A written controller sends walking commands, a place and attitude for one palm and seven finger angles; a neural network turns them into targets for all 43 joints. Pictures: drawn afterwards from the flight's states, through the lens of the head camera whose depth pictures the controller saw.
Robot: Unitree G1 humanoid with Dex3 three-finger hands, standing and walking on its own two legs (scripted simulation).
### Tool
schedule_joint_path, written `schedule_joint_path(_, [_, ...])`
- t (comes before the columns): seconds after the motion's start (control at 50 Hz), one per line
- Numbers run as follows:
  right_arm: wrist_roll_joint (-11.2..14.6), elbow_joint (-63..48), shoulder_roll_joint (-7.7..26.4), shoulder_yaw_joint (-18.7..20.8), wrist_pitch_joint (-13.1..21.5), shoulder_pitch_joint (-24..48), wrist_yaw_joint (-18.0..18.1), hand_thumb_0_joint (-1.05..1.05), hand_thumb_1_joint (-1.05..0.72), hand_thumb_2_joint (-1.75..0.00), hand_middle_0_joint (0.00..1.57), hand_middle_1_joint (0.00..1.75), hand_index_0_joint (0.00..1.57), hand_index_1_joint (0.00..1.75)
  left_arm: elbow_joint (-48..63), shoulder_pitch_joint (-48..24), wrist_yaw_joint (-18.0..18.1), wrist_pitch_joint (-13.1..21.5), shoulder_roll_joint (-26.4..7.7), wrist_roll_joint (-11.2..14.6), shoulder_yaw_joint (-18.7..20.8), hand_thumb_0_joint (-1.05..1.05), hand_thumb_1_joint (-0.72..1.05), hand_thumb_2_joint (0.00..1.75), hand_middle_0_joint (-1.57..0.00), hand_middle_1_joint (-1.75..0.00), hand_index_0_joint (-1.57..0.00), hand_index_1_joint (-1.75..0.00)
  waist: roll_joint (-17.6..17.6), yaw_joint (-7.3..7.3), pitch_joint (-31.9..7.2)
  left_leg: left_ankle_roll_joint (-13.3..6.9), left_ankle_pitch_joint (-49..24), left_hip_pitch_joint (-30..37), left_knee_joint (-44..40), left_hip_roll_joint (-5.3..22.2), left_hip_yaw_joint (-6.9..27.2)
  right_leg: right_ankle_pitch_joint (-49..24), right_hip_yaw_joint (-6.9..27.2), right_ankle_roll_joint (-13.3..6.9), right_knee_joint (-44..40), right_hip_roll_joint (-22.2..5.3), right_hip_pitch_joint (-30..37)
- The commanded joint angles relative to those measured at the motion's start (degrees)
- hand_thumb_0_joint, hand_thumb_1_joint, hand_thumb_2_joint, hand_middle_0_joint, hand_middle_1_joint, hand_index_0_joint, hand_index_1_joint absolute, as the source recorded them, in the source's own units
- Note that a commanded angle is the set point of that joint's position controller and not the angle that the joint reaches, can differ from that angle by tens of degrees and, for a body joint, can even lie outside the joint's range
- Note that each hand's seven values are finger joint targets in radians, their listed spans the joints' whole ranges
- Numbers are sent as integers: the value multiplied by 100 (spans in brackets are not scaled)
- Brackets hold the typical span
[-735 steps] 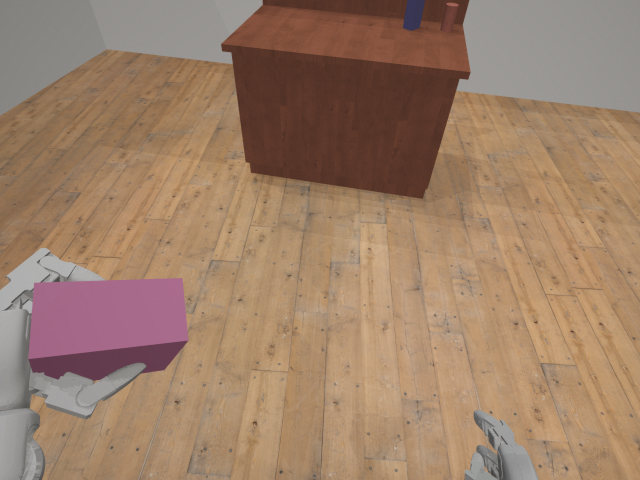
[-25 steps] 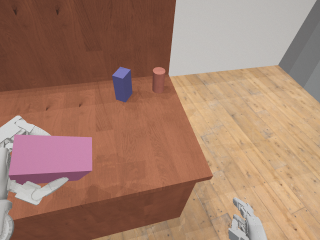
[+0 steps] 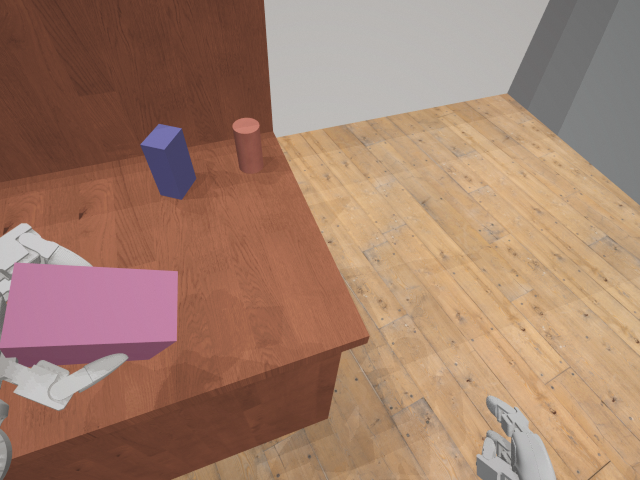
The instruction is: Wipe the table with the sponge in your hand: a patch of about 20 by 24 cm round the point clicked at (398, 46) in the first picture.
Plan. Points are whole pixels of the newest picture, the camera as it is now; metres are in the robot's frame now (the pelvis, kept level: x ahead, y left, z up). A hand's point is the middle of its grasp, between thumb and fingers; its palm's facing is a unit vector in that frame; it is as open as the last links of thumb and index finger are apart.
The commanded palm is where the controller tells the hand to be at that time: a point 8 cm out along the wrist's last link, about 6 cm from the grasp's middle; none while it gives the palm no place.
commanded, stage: come to a stop and stand still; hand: left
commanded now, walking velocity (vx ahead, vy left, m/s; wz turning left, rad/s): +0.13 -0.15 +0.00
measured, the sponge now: (117, 319) +0.23 +0.20 +0.14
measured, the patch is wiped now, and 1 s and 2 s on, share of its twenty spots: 0.00 0.00 0.00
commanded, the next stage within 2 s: look again from close up in 1.02 s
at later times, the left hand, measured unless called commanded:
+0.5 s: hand (17, 325) +0.21 +0.27 +0.17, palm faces +0.35 -0.84 -0.40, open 10.4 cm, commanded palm +0.16 +0.31 +0.19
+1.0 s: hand out of the picture +0.20 +0.31 +0.17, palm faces +0.38 -0.83 -0.41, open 10.4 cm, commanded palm +0.14 +0.35 +0.19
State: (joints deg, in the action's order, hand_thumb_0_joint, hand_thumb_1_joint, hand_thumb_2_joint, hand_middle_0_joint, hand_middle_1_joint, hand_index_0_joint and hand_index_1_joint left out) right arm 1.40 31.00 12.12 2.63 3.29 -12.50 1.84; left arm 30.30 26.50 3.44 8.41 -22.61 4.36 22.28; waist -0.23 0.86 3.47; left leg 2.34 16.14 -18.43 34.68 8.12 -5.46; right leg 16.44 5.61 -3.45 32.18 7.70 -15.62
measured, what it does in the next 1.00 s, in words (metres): shifts its weight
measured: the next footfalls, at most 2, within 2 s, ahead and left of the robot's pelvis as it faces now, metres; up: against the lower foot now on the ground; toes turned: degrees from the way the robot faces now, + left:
none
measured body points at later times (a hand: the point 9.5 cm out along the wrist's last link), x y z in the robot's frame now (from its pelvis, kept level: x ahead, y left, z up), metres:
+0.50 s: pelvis +0.00 +0.03 +0.01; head +0.02 +0.03 +0.46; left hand +0.19 +0.32 +0.19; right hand +0.19 -0.20 -0.06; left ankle +0.02 +0.16 -0.73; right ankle +0.00 -0.09 -0.73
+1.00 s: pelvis -0.01 +0.06 +0.01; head +0.01 +0.07 +0.46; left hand +0.17 +0.35 +0.19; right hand +0.17 -0.16 -0.06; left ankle +0.02 +0.16 -0.73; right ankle +0.00 -0.09 -0.73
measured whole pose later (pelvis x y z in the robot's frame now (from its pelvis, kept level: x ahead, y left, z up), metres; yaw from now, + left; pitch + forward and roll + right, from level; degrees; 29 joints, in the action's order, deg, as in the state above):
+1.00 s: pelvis -0.01 +0.06 +0.01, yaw +2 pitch -1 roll -1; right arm 1.4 33.5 10.2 -0.8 6.8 -12.4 2.7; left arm 27.9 26.4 5.7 9.4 -21.5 1.8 20.0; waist -0.7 0.1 2.7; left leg -1.9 10.6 -13.8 25.0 0.8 -4.1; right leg 11.5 6.1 1.9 21.9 1.0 -9.8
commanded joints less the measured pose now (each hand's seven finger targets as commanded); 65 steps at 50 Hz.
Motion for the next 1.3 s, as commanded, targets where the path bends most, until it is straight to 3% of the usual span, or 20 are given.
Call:
schedule_joint_path(0.0, [52,-1020,590,211,222,509,48,0,-90,-90,20,30,20,30,1346,-60,156,397,-1057,76,865,0,10,130,-120,-160,-120,-160,534,-52,-1198,-515,-1409,1584,-158,349,568,-2072,507,40,-448,-736,-542])
schedule_joint_path(0.04, [70,-1041,593,233,209,514,49,0,-90,-90,20,30,20,30,1359,53,151,389,-1103,70,925,0,10,130,-120,-160,-120,-160,545,-103,-1236,-496,-1525,1457,30,373,455,-2060,409,93,-577,-700,-313])
schedule_joint_path(0.1, [78,-1015,569,223,186,416,45,0,-90,-90,20,30,20,30,1349,188,198,349,-1147,90,956,0,10,130,-120,-160,-120,-160,-61,-14,-1286,-332,-1166,1143,434,-106,177,-2915,879,-105,-901,-1045,73])
schedule_joint_path(0.14, [83,-983,519,166,208,460,23,0,-90,-90,20,30,20,30,1274,267,258,362,-1134,101,972,0,10,130,-120,-160,-120,-160,-15,-22,-1176,-304,-808,1061,181,-322,224,-3365,1178,-60,-1069,-1264,179])
schedule_joint_path(0.2, [76,-863,542,86,219,612,46,0,-90,-90,20,30,20,30,1296,247,318,416,-1077,69,850,0,10,130,-120,-160,-120,-160,399,-44,-1149,-409,-1404,1433,-478,-149,431,-3161,836,175,-977,-1108,227])
schedule_joint_path(0.24, [75,-825,540,87,235,660,71,0,-90,-90,20,30,20,30,1101,125,323,402,-1061,17,796,0,10,130,-120,-160,-120,-160,243,-72,-1129,-440,-1549,1511,-474,-40,429,-2938,709,283,-1061,-1048,227])
schedule_joint_path(0.36, [63,-780,550,55,298,687,90,0,-90,-90,20,30,20,30,945,-202,295,325,-889,-45,521,0,10,130,-120,-160,-120,-160,60,-76,-981,-453,-1195,1534,-800,-71,476,-2313,684,188,-1268,-1060,149])
schedule_joint_path(0.48, [42,-762,538,-21,406,726,134,0,-90,-90,20,30,20,30,1117,-622,315,328,-887,-108,396,0,10,130,-120,-160,-120,-160,372,-90,-783,-479,-689,1474,-1294,25,632,-1332,464,161,-1351,-978,-31])
schedule_joint_path(0.78, [23,-752,513,-84,611,629,142,0,-90,-90,20,30,20,30,1148,-418,334,436,-880,-167,468,0,10,130,-120,-160,-120,-160,541,-93,-931,-432,-561,1220,-1621,109,840,-1264,47,197,-1203,-964,332])
schedule_joint_path(0.9, [27,-701,534,-58,648,592,156,0,-90,-90,20,30,20,30,1113,-498,358,501,-846,-209,440,0,10,130,-120,-160,-120,-160,702,-72,-812,-444,24,974,-1747,113,909,-976,1,206,-1207,-960,358])
schedule_joint_path(0.94, [24,-687,542,-49,660,576,149,0,-90,-90,20,30,20,30,1050,-506,364,500,-804,-207,421,0,10,130,-120,-160,-120,-160,554,-72,-788,-446,111,916,-1716,79,935,-967,60,195,-1261,-966,361])
schedule_joint_path(1.04, [33,-662,555,-18,688,573,156,0,-90,-90,20,30,20,30,1067,-458,374,528,-809,-201,437,0,10,130,-120,-160,-120,-160,508,-77,-949,-435,-320,1124,-1573,29,862,-1219,111,177,-1229,-1000,365])
schedule_joint_path(1.06, [-438,-468,742,-30,992,82,46,0,-90,-90,20,30,20,30,2042,-6270,325,1190,-5486,-1058,3817,0,10,130,-120,-160,-120,-160,-298,-397,106,-474,-561,-142,-756,12,428,-962,217,121,-1476,-1164,-554])
schedule_joint_path(1.08, [-121,0,394,-33,846,557,25,0,-90,-90,20,30,20,30,-149,-4742,239,958,-3243,-652,2409,0,10,130,-120,-160,-120,-160,689,-254,-284,-387,-513,843,-765,20,442,-280,95,-93,-1276,-1443,-1014])
schedule_joint_path(1.1, [-163,-192,554,121,907,353,-80,0,-90,-90,20,30,20,30,-837,-2989,35,904,-1745,-387,1302,0,10,130,-120,-160,-120,-160,878,-266,-992,-263,-468,1389,-1013,-293,382,-539,297,-147,-1005,-970,-420])
schedule_joint_path(1.12, [-22,-495,652,168,942,382,-142,0,-90,-90,20,30,20,30,-659,-2154,-79,885,-1243,-244,803,0,10,130,-120,-160,-120,-160,785,-277,-1245,-328,-380,1543,-985,-361,310,-778,442,5,-1065,-954,-214])
schedule_joint_path(1.16, [73,-607,654,159,936,276,-324,0,-90,-90,20,30,20,30,55,-840,-176,904,-731,-114,366,0,10,130,-120,-160,-120,-160,430,-323,-1357,-421,-502,1578,-1050,-366,308,-1037,498,157,-1020,-983,53])
schedule_joint_path(1.18, [138,-639,571,123,968,423,-398,0,-90,-90,20,30,20,30,140,-348,-187,859,-406,-44,141,0,10,130,-120,-160,-120,-160,312,-352,-1395,-441,-596,1664,-1156,-283,329,-1081,307,170,-941,-929,91])
schedule_joint_path(1.24, [93,-730,649,60,983,506,-349,0,-90,-90,20,30,20,30,523,-418,-77,849,-934,-124,475,0,10,130,-120,-160,-120,-160,-386,-321,-807,-399,-74,1068,-1323,-228,338,-715,259,250,-1109,-897,51])
schedule_joint_path(1.28, [60,-696,656,-1,958,617,-219,0,-90,-90,20,30,20,30,580,-625,60,901,-1446,-169,1047,0,10,130,-120,-160,-120,-160,-271,-323,-563,-382,249,897,-1400,-267,323,-422,287,241,-1236,-891,-116])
